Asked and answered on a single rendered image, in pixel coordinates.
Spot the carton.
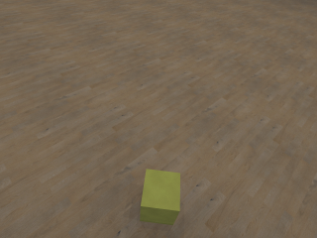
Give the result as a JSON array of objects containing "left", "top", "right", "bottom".
[{"left": 140, "top": 169, "right": 180, "bottom": 225}]

